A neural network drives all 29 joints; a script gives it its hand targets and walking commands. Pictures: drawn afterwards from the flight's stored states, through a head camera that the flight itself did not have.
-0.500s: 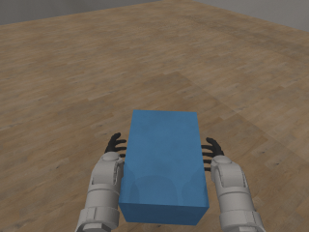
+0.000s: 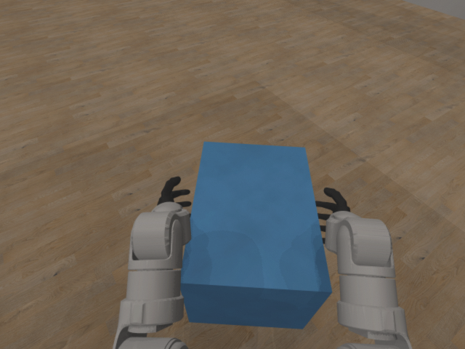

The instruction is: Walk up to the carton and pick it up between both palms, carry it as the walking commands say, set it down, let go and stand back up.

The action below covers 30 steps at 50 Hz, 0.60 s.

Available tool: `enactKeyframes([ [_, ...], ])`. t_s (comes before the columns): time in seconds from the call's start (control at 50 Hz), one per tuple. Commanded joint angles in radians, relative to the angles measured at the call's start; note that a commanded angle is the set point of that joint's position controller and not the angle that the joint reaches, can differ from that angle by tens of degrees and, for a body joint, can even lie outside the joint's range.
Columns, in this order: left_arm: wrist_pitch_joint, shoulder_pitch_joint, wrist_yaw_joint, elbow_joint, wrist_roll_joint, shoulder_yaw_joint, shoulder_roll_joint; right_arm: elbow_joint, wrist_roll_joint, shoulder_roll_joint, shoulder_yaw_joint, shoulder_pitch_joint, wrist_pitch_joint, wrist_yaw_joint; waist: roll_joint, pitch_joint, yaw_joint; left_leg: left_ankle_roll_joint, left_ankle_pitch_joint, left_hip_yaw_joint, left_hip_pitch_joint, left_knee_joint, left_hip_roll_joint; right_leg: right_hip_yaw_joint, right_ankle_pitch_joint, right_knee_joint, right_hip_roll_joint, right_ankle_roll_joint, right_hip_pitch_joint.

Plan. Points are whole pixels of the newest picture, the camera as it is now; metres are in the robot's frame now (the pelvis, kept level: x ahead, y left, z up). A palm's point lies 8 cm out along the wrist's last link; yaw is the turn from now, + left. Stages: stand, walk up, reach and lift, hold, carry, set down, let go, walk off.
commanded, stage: carry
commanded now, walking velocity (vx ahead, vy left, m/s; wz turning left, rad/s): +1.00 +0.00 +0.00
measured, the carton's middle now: (250, 229) +0.33 -0.02 +0.00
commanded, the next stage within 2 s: none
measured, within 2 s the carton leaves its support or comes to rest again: neither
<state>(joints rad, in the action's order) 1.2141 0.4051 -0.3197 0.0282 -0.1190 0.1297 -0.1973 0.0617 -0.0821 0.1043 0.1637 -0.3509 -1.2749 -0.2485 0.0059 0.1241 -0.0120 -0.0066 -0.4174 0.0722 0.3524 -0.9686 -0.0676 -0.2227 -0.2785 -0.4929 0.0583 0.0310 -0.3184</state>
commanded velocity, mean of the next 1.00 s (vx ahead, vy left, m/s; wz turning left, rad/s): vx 1.00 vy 0.00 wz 0.00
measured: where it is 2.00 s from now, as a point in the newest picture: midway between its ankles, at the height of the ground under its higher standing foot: (216, 94)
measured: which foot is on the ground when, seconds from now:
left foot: up 0.00-0.24, down 0.26-0.76, up 0.78-1.00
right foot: down 0.00-0.30, up 0.32-0.70, down 0.72-1.00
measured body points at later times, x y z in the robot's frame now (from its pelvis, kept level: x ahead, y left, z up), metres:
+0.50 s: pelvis +0.43 +0.06 +0.01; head +0.47 +0.07 +0.46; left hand +0.76 +0.15 +0.05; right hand +0.70 -0.13 +0.05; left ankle +0.37 +0.11 -0.74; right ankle +0.43 -0.10 -0.64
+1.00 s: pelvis +0.97 +0.05 +0.00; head +1.02 +0.05 +0.45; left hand +1.29 +0.19 +0.05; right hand +1.27 -0.10 +0.04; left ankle +1.13 +0.17 -0.70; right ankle +0.84 -0.09 -0.74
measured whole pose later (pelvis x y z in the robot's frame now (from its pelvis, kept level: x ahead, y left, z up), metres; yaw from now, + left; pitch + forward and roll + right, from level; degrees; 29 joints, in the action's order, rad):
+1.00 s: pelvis +0.97 +0.05 +0.00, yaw -3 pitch +3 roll -1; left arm 1.21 0.38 -0.32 0.16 -0.08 0.16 -0.19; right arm 0.17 -0.10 0.17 0.16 -0.32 -1.24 -0.26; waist 0.02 -0.06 0.05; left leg -0.01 -0.13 0.11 0.63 -0.67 -0.12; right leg -0.17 -0.33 -0.31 0.08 -0.06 -0.02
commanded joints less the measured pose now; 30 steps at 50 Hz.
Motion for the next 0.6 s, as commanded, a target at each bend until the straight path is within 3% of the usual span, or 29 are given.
enactKeyframes([
  [0.0, 0.022, 0.568, 0.463, 0.13, 0.472, -0.588, -1.035, 0.175, 0.508, 1.108, -0.668, -0.772, 0.042, 0.416, -0.064, 0.311, 0.042, 0.011, 0.079, -0.028, 0.475, -0.034, -0.075, 0.425, 0.025, 0.259, 0.319, 0.116, 0.589],
  [0.06, 0.029, 0.602, 0.482, 0.135, 0.495, -0.583, -1.037, 0.201, 0.48, 1.125, -0.659, -0.784, 0.044, 0.386, -0.192, 0.249, 0.039, 0.03, 0.21, 0.06, 0.362, 0.144, -0.045, 0.232, 0.107, 0.308, 0.229, 0.09, 0.495],
  [0.12, 0.047, 0.542, 0.498, 0.083, 0.483, -0.555, -1.015, 0.201, 0.44, 1.113, -0.647, -0.741, 0.039, 0.368, -0.196, 0.207, 0.033, 0.016, 0.324, 0.194, 0.121, 0.378, 0.023, 0.104, 0.294, 0.331, 0.167, 0.065, 0.394],
  [0.16, 0.053, 0.524, 0.505, 0.065, 0.469, -0.54, -1.013, 0.172, 0.411, 1.113, -0.635, -0.714, 0.038, 0.367, -0.245, 0.23, 0.024, 0.001, 0.384, 0.242, -0.048, 0.405, 0.071, 0.061, 0.543, 0.24, 0.173, 0.043, 0.365],
  [0.18, 0.054, 0.493, 0.506, 0.065, 0.457, -0.537, -1.01, 0.189, 0.413, 1.107, -0.643, -0.709, 0.041, 0.371, -0.245, 0.27, 0.012, -0.012, 0.384, 0.247, -0.176, 0.428, 0.094, 0.049, 0.702, 0.134, 0.168, 0.025, 0.343],
  [0.2, 0.059, 0.472, 0.508, 0.058, 0.445, -0.538, -1.009, 0.19, 0.412, 1.092, -0.647, -0.697, 0.044, 0.372, -0.182, 0.329, -0.008, -0.027, 0.326, 0.271, -0.337, 0.44, 0.125, 0.009, 0.802, -0.065, 0.136, -0.002, 0.318],
  [0.22, 0.059, 0.482, 0.507, 0.065, 0.435, -0.54, -0.973, 0.157, 0.417, 1.107, -0.644, -0.681, 0.043, 0.374, -0.112, 0.407, -0.046, -0.048, 0.271, 0.23, -0.54, 0.454, 0.091, -0.007, 0.741, -0.322, 0.108, -0.023, 0.198],
  [0.24, 0.063, 0.517, 0.507, 0.058, 0.437, -0.559, -0.968, 0.138, 0.41, 1.096, -0.631, -0.677, 0.043, 0.375, 0.093, 0.415, -0.075, -0.076, 0.068, -0.042, -0.738, 0.494, -0.072, 0.046, 0.4, -0.607, 0.053, -0.06, -0.088],
  [0.26, 0.067, 0.502, 0.508, 0.038, 0.433, -0.577, -0.99, 0.101, 0.41, 1.086, -0.615, -0.659, 0.035, 0.378, 0.278, 0.345, -0.034, -0.109, 0.038, -0.496, -0.745, 0.661, -0.301, 0.14, -0.165, -0.771, -0.08, -0.067, -0.318],
  [0.28, 0.067, 0.537, 0.51, 0.057, 0.444, -0.58, -0.999, 0.108, 0.417, 1.107, -0.635, -0.661, 0.046, 0.379, 0.269, 0.411, -0.012, -0.206, 0.136, -0.717, -0.793, 0.732, -0.387, 0.275, -0.203, -0.887, -0.061, -0.044, -0.42],
  [0.3, 0.055, 0.551, 0.509, 0.06, 0.449, -0.597, -1.035, 0.137, 0.418, 1.13, -0.657, -0.682, 0.05, 0.378, 0.151, 0.385, -0.008, -0.215, 0.224, -0.571, -0.734, 0.671, -0.378, 0.311, -0.154, -0.936, 0.04, -0.019, -0.443],
  [0.32, 0.041, 0.531, 0.509, 0.058, 0.447, -0.593, -1.053, 0.157, 0.437, 1.132, -0.676, -0.712, 0.051, 0.385, 0.043, 0.39, -0.012, -0.182, 0.231, -0.449, -0.691, 0.654, -0.331, 0.299, -0.123, -0.899, 0.064, -0.017, -0.451],
  [0.34, 0.028, 0.515, 0.508, 0.038, 0.444, -0.584, -1.065, 0.191, 0.456, 1.142, -0.687, -0.748, 0.058, 0.396, -0.004, 0.376, -0.009, -0.153, 0.302, -0.369, -0.624, 0.667, -0.312, 0.29, -0.054, -0.836, 0.086, -0.025, -0.424],
  [0.38, 0.001, 0.531, 0.496, 0.067, 0.454, -0.587, -1.099, 0.245, 0.486, 1.153, -0.701, -0.785, 0.074, 0.411, 0.005, 0.376, -0.004, -0.141, 0.361, -0.241, -0.567, 0.704, -0.269, 0.25, 0.029, -0.725, 0.087, -0.034, -0.375],
  [0.44, -0.027, 0.523, 0.471, 0.096, 0.438, -0.603, -1.1, 0.221, 0.498, 1.135, -0.683, -0.717, 0.077, 0.432, 0.097, 0.32, -0.008, -0.11, 0.514, -0.071, -0.6, 0.725, -0.224, 0.167, 0.091, -0.628, 0.08, -0.046, -0.437],
  [0.46, -0.029, 0.521, 0.462, 0.13, 0.426, -0.609, -1.091, 0.227, 0.497, 1.129, -0.674, -0.701, 0.076, 0.438, 0.107, 0.292, -0.011, -0.117, 0.545, -0.014, -0.596, 0.754, -0.201, 0.139, 0.108, -0.533, 0.077, -0.054, -0.448],
  [0.48, -0.03, 0.549, 0.455, 0.158, 0.434, -0.625, -1.093, 0.208, 0.488, 1.124, -0.661, -0.67, 0.073, 0.445, 0.132, 0.25, -0.013, -0.105, 0.622, 0.009, -0.602, 0.772, -0.184, 0.114, 0.141, -0.466, 0.066, -0.057, -0.455],
  [0.52, -0.018, 0.496, 0.448, 0.135, 0.423, -0.629, -1.093, 0.206, 0.465, 1.089, -0.641, -0.642, 0.064, 0.449, 0.117, 0.188, -0.013, -0.084, 0.75, 0.093, -0.559, 0.793, -0.127, 0.051, 0.22, -0.255, 0.026, -0.063, -0.369],
  [0.56, 0.002, 0.398, 0.445, 0.045, 0.389, -0.6, -1.072, 0.174, 0.446, 1.051, -0.621, -0.61, 0.05, 0.457, 0.139, 0.152, -0.007, -0.074, 0.866, 0.131, -0.513, 0.819, -0.1, -0.005, 0.29, -0.135, -0.015, -0.051, -0.252],
  [0.58, 0.005, 0.416, 0.448, 0.057, 0.389, -0.607, -1.066, 0.176, 0.433, 1.033, -0.623, -0.61, 0.052, 0.456, 0.172, 0.149, -0.006, -0.073, 1.015, 0.14, -0.537, 0.795, -0.108, -0.028, 0.325, -0.055, -0.032, -0.036, -0.207],
])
